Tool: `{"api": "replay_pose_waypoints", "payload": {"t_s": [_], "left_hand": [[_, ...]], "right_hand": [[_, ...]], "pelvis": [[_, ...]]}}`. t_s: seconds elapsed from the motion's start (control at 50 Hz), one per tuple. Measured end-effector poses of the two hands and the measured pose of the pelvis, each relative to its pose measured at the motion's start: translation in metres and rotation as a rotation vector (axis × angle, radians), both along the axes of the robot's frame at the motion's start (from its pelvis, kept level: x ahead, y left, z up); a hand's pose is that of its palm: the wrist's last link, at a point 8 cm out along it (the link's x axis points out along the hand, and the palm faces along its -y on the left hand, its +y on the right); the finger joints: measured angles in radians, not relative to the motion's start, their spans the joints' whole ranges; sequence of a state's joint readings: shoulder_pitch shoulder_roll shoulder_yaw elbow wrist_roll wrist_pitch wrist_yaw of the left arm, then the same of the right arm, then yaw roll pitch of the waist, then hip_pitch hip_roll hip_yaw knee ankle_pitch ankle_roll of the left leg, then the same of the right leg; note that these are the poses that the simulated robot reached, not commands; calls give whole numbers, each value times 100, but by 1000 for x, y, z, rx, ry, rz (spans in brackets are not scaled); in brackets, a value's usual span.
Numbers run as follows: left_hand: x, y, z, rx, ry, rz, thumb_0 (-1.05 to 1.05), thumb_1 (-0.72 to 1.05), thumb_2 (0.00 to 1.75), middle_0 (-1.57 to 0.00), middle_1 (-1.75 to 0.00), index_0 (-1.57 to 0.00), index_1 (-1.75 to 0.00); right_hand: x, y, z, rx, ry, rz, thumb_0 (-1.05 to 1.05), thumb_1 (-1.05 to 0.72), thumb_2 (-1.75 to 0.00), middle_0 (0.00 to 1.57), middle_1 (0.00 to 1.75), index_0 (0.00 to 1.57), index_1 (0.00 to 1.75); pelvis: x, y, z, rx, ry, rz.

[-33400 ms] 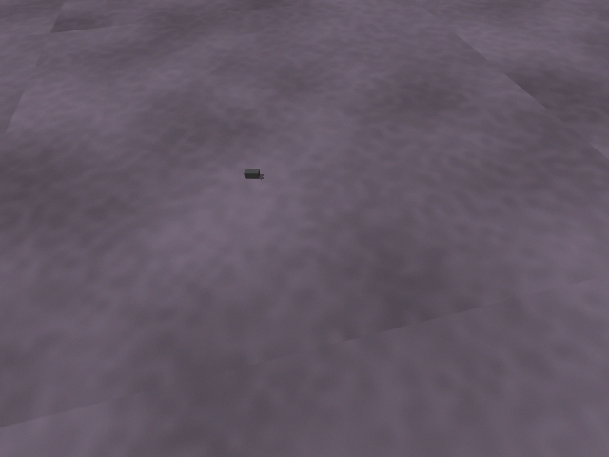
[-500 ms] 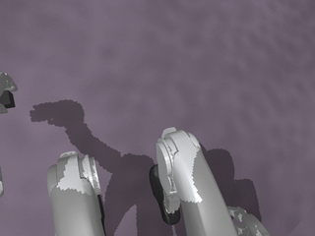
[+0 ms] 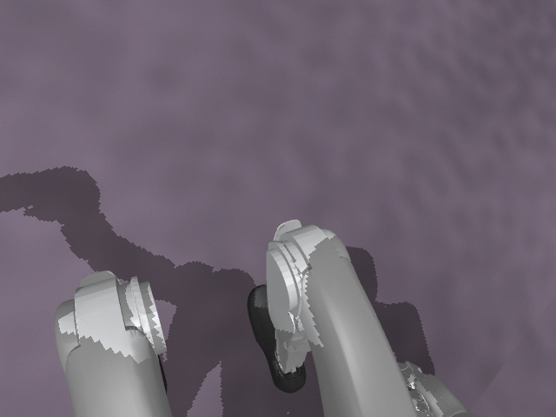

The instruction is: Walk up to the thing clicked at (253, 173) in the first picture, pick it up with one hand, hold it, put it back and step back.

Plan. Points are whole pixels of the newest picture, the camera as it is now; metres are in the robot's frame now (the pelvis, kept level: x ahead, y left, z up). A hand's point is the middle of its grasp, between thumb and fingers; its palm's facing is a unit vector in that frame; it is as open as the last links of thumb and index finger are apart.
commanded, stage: rest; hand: left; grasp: from above
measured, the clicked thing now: out of the picture +0.47 +0.33 -0.24
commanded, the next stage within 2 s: open in 1.16 s
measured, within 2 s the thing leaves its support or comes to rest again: rests again in 0.88 s
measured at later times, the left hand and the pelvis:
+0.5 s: hand out of the picture +0.46 +0.31 -0.24, palm faces -0.47 -0.11 -0.88, open 6.5 cm; pelvis +0.00 +0.00 -0.01, yaw -2 degrees
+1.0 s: hand out of the picture +0.46 +0.31 -0.26, palm faces -0.47 -0.10 -0.88, open 6.5 cm; pelvis +0.00 +0.01 -0.01, yaw -4 degrees
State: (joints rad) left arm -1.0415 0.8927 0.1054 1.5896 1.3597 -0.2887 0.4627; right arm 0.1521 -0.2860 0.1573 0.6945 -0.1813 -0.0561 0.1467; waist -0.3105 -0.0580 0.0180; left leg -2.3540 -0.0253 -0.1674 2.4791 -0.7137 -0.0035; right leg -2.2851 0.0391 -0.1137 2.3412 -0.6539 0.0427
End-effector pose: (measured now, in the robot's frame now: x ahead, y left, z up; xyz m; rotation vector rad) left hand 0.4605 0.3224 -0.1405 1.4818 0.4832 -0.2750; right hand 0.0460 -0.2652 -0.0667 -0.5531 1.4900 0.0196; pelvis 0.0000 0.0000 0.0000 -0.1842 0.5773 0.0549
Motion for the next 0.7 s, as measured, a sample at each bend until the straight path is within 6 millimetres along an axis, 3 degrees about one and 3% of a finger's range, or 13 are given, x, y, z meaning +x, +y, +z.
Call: {"api": "replay_pose_waypoints", "payload": {"t_s": [0.26, 0.7], "left_hand": [[6, -4, -26, 5, 20, 27, 0, 51, 0, -107, -5, -109, -3], [2, -5, -48, -10, 15, 34, 0, 51, 0, -107, -5, -109, -2]], "right_hand": [[-9, 6, 0, 13, 25, 18, 0, -90, -89, 20, 30, 20, 30], [3, 4, 11, -6, 0, 127, 0, -90, -89, 20, 30, 20, 30]], "pelvis": [[2, 1, -6, -14, -10, -11], [-1, 3, -10, -40, -55, -29]]}}
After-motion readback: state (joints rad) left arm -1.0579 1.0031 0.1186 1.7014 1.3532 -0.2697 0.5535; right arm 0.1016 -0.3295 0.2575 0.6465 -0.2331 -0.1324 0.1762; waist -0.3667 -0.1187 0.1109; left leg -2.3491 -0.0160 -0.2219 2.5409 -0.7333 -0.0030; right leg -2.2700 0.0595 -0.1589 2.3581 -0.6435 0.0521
